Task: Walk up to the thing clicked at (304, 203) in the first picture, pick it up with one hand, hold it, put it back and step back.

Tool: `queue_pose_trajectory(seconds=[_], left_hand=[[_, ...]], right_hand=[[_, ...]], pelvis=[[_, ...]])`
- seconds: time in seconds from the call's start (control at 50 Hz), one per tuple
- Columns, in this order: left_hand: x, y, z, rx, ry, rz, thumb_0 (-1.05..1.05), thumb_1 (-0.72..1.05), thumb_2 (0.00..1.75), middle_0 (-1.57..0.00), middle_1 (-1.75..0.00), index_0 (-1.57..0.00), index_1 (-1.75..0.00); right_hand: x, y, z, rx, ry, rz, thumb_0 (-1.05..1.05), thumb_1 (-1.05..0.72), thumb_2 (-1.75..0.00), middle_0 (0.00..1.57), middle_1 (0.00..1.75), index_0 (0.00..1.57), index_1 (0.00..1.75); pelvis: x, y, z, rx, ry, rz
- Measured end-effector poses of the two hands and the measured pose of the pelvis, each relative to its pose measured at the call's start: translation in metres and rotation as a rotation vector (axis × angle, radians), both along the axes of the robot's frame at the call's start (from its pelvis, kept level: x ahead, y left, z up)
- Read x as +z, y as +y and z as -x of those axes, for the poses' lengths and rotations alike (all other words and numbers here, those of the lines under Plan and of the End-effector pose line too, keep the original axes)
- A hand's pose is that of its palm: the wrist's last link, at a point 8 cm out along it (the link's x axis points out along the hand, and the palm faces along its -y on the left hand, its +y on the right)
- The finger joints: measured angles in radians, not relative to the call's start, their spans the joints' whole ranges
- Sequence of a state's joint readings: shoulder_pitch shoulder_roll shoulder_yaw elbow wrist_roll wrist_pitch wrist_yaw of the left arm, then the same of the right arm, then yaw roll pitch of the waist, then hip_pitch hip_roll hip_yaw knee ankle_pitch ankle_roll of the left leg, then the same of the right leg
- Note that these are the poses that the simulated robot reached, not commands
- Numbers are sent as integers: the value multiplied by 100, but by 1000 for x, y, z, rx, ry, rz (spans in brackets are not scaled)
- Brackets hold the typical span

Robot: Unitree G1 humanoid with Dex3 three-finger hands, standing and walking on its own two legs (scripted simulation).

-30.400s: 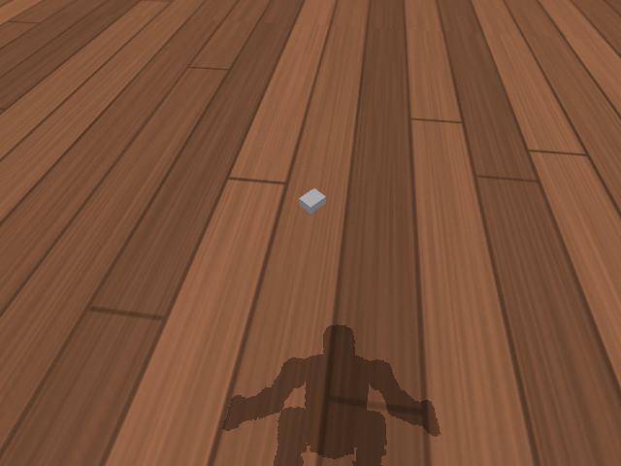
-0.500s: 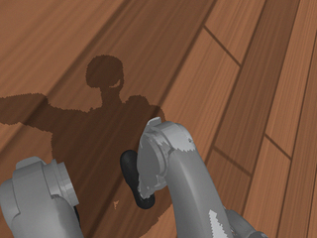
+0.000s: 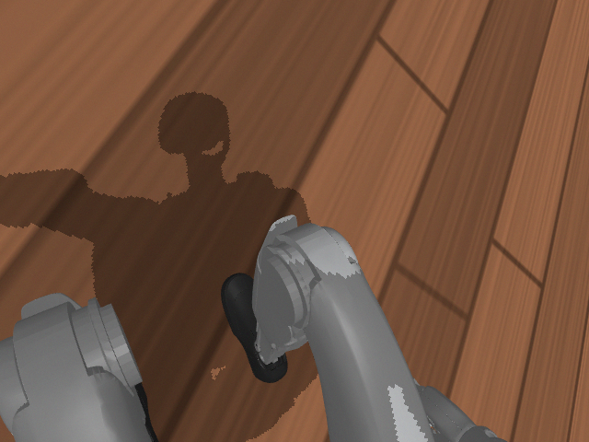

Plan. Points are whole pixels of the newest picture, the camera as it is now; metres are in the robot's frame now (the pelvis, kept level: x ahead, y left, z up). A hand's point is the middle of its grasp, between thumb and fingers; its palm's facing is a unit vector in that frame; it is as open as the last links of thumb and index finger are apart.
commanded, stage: open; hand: left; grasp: from above
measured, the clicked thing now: out of the picture +0.46 +0.34 -0.29
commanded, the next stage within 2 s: withdraw in 0.22 s
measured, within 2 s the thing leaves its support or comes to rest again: neither
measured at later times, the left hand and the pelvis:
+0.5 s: hand out of the picture +0.46 +0.33 -0.24, palm faces -0.40 -0.12 -0.91, open 13.1 cm; pelvis +0.00 +0.00 +0.00, yaw +0 degrees
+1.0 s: hand out of the picture +0.43 +0.34 -0.09, palm faces -0.55 -0.15 -0.82, open 13.0 cm; pelvis -0.01 -0.01 +0.06, yaw +8 degrees
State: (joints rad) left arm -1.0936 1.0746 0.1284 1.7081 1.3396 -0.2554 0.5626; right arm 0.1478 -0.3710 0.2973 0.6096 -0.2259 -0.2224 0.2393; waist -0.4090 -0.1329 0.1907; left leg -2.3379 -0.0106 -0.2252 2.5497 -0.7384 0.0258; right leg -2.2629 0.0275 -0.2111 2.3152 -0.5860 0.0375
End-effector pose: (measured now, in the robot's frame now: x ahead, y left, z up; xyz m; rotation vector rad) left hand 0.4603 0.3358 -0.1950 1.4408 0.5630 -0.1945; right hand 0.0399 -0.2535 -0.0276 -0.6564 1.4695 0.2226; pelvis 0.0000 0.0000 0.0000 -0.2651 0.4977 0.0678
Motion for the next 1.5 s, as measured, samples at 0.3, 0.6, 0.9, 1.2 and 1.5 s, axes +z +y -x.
queue_pose_trajectory(seconds=[0.3,0.6,0.9,1.2,1.5], left_hand=[[2,0,4,-28,7,10,0,-29,85,-22,-89,-23,-89],[46,10,-9,26,-160,-44,0,-38,88,-19,-90,-21,-90],[172,19,11,99,38,-83,0,-36,91,-20,-90,-21,-91],[106,2,29,-85,3,16,0,-33,89,-24,-88,-24,-88],[132,6,-5,63,-28,-68,0,-25,85,-24,-74,-24,-75]], right_hand=[[2,3,1,9,-1,8,0,-89,-89,20,30,20,30],[-2,-2,-7,-26,-22,-40,0,-90,-90,20,30,20,30],[-5,-8,-66,-124,-174,-124,0,-91,-90,20,30,20,30],[-8,-41,-30,-108,-76,85,0,-91,-90,20,30,20,30],[-23,-3,-24,-219,-82,-46,0,-90,-89,20,30,20,30]], pelvis=[[1,0,2,1,-5,2],[6,-3,-4,5,42,-15],[56,-4,-1,64,106,-88],[27,-13,9,64,68,-91],[37,-4,-4,59,144,-86]])
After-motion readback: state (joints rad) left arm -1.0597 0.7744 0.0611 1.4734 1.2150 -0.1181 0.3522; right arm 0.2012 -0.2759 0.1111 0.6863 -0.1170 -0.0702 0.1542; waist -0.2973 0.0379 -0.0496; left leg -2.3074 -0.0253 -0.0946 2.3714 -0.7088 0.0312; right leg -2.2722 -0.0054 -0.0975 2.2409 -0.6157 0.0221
